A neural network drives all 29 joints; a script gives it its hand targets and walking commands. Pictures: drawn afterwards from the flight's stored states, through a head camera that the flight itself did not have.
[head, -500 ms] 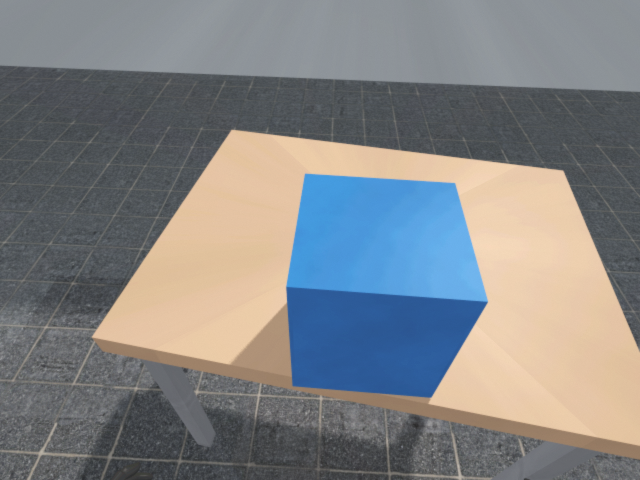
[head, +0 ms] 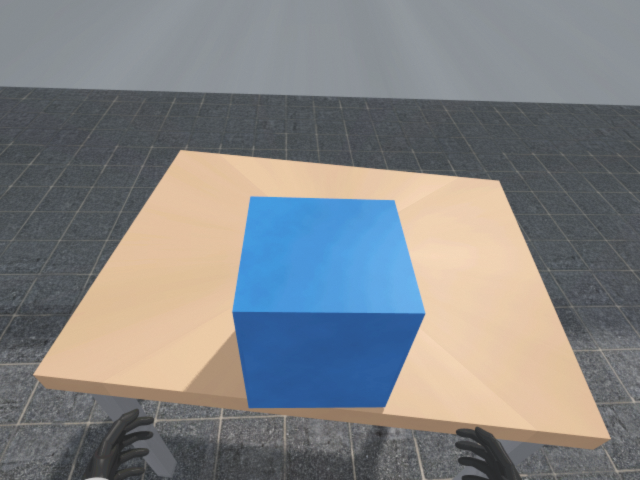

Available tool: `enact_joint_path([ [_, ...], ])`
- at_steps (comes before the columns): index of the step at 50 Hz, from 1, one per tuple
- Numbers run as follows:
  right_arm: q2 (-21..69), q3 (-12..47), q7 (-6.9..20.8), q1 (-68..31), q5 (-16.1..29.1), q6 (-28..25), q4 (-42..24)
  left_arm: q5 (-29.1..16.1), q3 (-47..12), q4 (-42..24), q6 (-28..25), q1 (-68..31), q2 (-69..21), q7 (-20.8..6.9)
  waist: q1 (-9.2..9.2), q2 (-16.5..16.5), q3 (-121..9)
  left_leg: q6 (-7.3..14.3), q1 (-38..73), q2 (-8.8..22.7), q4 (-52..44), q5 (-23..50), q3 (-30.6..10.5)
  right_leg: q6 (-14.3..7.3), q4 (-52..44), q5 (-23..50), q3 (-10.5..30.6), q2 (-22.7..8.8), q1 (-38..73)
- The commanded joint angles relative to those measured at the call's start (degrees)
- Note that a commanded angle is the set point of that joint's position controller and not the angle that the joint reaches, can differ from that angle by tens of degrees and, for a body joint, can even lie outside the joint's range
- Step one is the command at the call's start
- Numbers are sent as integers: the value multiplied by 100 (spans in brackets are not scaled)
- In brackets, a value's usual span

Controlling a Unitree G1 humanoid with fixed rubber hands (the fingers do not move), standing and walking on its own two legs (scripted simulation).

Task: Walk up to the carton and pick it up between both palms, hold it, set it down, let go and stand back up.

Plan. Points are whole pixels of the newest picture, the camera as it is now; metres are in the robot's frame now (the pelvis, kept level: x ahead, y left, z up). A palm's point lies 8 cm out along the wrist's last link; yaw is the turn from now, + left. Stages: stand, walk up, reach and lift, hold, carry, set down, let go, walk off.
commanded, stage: reach and lift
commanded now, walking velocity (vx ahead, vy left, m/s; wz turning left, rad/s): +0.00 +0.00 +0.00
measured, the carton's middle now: (320, 306) +0.38 +0.04 +0.01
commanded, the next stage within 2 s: none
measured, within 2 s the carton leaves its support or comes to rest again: neither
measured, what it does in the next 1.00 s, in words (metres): stands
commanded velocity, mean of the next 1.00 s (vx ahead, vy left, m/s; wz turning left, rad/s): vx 0.00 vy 0.00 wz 0.00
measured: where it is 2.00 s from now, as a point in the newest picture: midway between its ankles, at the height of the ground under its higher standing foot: outside the picture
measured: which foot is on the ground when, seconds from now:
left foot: down 0.00-1.00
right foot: down 0.00-1.00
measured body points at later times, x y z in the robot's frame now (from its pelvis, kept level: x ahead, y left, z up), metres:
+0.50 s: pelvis +0.02 +0.03 +0.00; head +0.00 +0.05 +0.45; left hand +0.19 +0.25 -0.04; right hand +0.20 -0.20 -0.03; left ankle -0.01 +0.15 -0.74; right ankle +0.01 -0.09 -0.74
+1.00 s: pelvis +0.00 +0.02 +0.00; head -0.02 +0.03 +0.45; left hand +0.20 +0.23 +0.00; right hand +0.19 -0.19 -0.01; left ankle -0.01 +0.15 -0.74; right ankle +0.01 -0.09 -0.74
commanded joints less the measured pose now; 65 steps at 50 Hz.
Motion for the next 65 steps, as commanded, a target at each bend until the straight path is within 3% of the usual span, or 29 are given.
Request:
enact_joint_path([
  [1,-387,-126,-47,-268,87,-268,-682,-73,143,-798,-455,-205,694,28,0,188,-418,231,-745,-462,-393,1036,629,270,-653,459,427,-198,760],
  [19,-854,-201,341,123,855,-911,-853,-110,-463,-1340,-1601,616,-201,399,16,392,-417,-114,-75,-270,-421,2488,363,-112,-857,741,298,143,632],
  [34,-731,-108,400,659,1287,-1075,-1794,-174,-750,-1759,-2372,867,-508,601,28,253,-155,-37,-366,-308,-578,1633,432,-130,-832,459,508,82,574],
  [42,-547,-102,344,501,1285,-1090,-2141,-390,-898,-1769,-2684,514,-426,693,3,207,-25,59,-678,-290,-676,674,446,-110,-757,-98,613,-9,398],
  [50,-581,-65,227,-48,1306,-458,-2695,-548,-811,-2111,-1993,-119,-355,777,36,77,-243,147,-714,-277,-793,370,493,-70,-762,-147,687,-59,450],
  [65,-661,-72,-180,-351,1525,1004,-4279,-419,-331,-3914,-2,-475,-423,576,31,230,-592,69,160,-336,-706,1788,470,-21,-1040,710,652,43,388],
])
